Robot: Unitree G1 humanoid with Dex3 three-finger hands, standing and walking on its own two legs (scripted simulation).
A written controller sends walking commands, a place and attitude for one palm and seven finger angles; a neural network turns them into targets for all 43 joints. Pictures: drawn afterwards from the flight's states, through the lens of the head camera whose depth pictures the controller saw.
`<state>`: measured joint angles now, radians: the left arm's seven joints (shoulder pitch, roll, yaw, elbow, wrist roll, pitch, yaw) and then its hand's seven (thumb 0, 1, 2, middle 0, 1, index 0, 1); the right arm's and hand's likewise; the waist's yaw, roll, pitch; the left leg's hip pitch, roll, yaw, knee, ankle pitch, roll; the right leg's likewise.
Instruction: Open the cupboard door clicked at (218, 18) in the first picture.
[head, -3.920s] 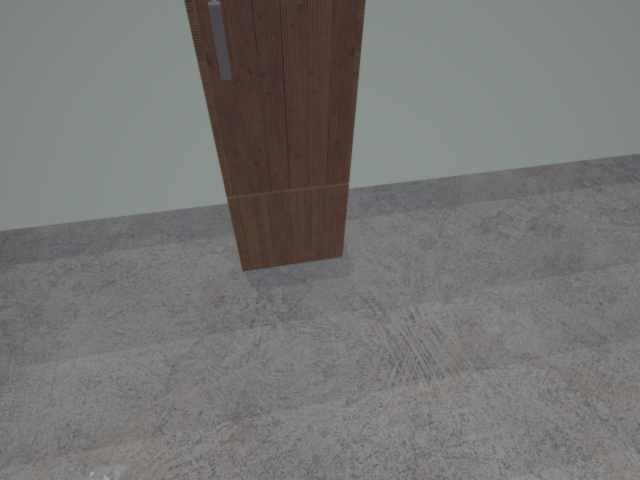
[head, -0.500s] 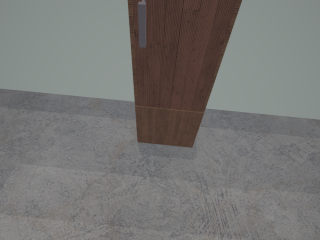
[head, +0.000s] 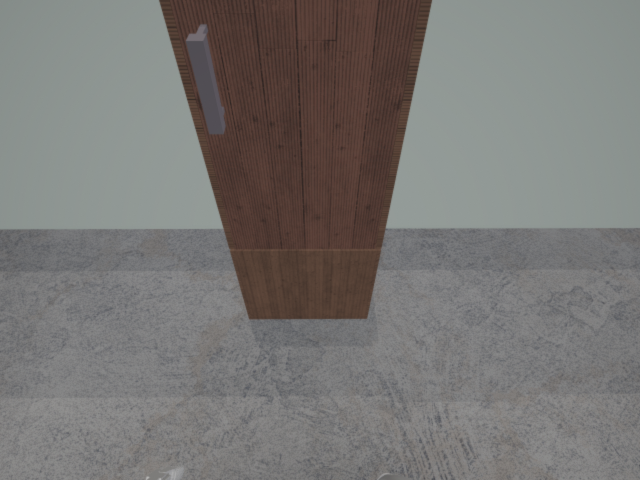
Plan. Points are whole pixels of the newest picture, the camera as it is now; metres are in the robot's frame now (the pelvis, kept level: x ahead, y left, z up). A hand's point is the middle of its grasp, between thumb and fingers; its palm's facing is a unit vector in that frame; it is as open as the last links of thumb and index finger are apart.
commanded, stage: take the last steps up to it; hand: left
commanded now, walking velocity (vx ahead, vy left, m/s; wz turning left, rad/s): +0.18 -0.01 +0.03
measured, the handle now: (210, 81) +0.67 +0.21 +0.15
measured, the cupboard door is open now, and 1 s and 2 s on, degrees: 0 0 0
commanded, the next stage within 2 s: come to a stop and stand still in 0.12 s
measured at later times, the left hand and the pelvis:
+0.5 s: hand out of the picture +0.09 +0.19 -0.17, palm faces +0.05 -0.99 -0.12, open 7.3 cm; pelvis +0.11 +0.03 +0.02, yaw -1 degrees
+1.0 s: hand out of the picture +0.14 +0.14 -0.16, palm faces +0.05 -0.98 -0.20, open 7.2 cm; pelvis +0.09 -0.04 +0.02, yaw +0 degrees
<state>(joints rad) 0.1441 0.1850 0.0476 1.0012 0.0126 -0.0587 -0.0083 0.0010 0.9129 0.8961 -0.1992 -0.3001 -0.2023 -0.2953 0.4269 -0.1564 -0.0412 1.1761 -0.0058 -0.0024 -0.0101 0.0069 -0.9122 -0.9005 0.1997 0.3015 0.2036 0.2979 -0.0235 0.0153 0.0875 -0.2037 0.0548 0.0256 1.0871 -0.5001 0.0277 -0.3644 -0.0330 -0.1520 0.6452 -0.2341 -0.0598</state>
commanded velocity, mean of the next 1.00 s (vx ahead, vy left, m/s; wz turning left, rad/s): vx -0.06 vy -0.03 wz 0.00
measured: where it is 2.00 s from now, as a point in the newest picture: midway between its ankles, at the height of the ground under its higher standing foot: outside the picture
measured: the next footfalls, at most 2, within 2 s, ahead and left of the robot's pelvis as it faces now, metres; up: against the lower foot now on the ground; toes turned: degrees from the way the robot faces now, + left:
left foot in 0.30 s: +0.14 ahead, +0.09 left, +0.00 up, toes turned +2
right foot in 0.74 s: +0.13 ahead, -0.14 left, +0.00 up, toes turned -6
